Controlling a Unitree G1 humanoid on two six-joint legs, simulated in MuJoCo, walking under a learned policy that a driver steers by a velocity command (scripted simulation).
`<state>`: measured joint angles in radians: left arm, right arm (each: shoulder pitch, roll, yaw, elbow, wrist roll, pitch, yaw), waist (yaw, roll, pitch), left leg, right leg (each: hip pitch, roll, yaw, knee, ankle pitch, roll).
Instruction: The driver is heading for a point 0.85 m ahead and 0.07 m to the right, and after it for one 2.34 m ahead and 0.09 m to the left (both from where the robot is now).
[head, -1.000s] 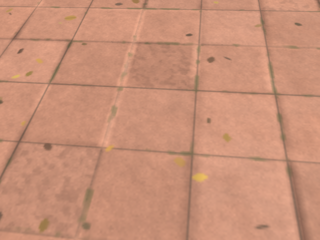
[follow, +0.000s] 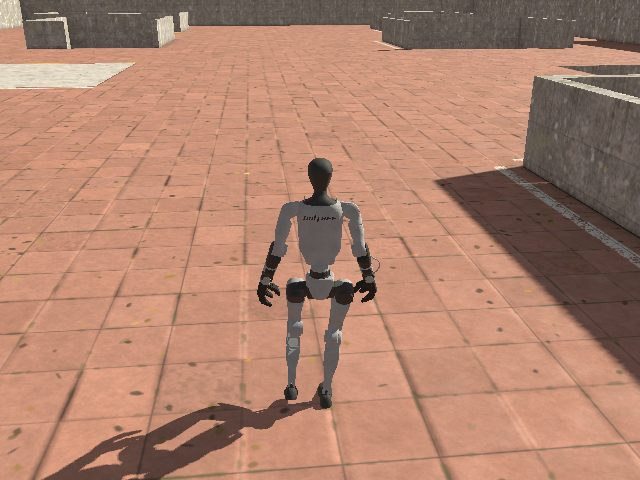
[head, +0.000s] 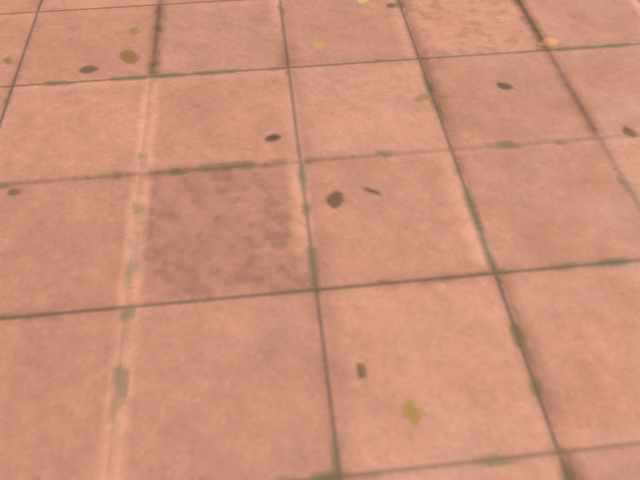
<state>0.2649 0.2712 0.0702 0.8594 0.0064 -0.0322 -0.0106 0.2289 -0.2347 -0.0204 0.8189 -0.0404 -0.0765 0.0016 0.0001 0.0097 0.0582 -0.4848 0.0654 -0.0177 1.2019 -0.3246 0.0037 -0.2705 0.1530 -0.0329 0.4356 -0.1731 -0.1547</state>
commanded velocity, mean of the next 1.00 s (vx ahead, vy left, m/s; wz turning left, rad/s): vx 0.50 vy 0.00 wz -0.35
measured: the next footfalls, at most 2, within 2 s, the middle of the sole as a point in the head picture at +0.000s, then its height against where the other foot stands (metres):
left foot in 0.36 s outside the picture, level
right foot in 0.86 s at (422, 437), level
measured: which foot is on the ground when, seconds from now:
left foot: up 0.00-0.34, down 0.36-0.88, up 0.90-1.00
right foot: down 0.00-0.36, up 0.38-0.84, down 0.86-1.00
